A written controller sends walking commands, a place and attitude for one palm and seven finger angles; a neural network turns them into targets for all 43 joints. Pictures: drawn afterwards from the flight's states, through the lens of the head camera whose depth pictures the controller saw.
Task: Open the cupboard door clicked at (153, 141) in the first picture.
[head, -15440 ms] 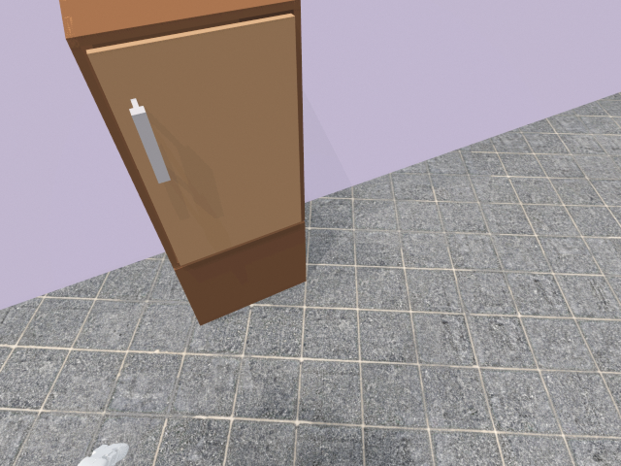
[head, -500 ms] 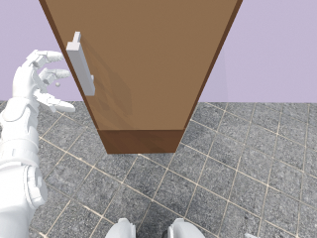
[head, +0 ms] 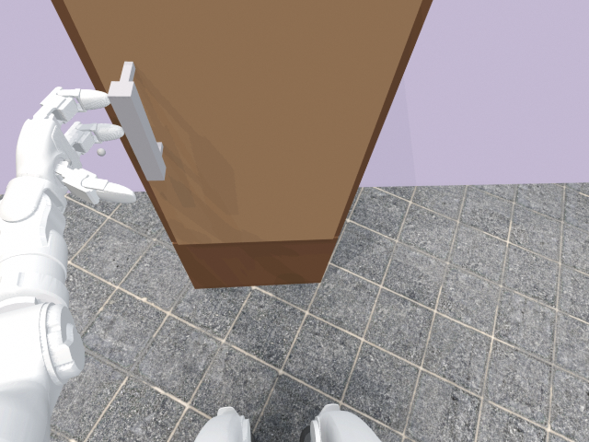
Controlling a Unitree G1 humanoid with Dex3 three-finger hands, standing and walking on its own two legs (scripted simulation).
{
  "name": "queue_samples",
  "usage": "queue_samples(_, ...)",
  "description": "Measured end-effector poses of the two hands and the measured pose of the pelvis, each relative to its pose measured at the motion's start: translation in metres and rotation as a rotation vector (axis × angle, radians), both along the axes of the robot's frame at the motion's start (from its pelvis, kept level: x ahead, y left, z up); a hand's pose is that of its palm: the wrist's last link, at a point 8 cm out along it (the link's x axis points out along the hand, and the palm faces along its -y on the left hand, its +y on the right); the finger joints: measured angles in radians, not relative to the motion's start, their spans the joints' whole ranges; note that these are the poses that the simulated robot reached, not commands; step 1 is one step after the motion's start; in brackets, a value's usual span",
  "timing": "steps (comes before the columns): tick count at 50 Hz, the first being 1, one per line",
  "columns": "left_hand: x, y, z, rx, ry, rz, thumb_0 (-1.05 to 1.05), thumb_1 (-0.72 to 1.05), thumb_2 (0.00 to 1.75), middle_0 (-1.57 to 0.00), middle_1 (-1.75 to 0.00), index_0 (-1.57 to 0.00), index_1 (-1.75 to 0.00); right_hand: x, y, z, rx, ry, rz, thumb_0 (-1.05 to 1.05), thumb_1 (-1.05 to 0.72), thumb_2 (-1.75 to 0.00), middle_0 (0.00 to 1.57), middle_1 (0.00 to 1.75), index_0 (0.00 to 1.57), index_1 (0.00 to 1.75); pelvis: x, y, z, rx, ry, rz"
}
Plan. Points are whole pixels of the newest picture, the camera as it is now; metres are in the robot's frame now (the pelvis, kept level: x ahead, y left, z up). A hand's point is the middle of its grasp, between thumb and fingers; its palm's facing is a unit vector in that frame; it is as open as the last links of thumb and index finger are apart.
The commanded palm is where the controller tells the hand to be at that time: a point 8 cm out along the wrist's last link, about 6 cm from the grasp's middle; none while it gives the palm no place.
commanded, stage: slide the fingers in behind the handle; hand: left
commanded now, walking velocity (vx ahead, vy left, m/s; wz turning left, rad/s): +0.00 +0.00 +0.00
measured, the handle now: (143, 125) +0.52 +0.18 +0.08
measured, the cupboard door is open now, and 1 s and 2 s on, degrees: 0 0 1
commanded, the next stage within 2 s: close the thumb around the handle in 1.44 s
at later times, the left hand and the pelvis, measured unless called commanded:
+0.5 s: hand (132, 154) +0.48 +0.19 +0.08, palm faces +0.01 -1.00 -0.01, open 14.0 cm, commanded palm +0.45 +0.24 +0.08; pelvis +0.00 -0.01 +0.00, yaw +0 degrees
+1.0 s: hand (158, 151) +0.48 +0.16 +0.08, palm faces +0.02 -1.00 +0.00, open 13.9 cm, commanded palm +0.45 +0.20 +0.08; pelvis +0.00 -0.02 +0.00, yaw +1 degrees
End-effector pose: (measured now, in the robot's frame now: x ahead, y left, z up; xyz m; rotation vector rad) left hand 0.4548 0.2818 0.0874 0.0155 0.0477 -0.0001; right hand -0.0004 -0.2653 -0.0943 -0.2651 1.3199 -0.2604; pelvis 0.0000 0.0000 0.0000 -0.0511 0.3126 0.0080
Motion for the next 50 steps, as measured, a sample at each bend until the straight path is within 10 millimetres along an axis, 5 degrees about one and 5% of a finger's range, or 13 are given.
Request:
queue_samples(22, 0.0, -0.033, -0.003, -0.01, 0.008, 0.0, -0.02, -0.5, 0.29, -0.3, -1.2, -0.31, -1.2, 0.039, 0.003, -0.003, 0.037, -0.105, 0.038, 0.01, -0.91, -0.9, 0.2, 0.3, 0.21, 0.3, 0.004, -0.004, 0.001, 0.008, -0.012, 0.004)
queue_samples(50, 0.002, -0.07, -0.004, -0.011, -0.018, 0.024, -0.02, -0.5, 0.3, -0.3, -1.2, -0.32, -1.22, 0.02, -0.012, -0.01, 0.051, -0.074, 0.023, 0.01, -0.91, -0.9, 0.2, 0.3, 0.21, 0.3, -0.002, -0.018, 0.0, 0.025, -0.01, 0.004)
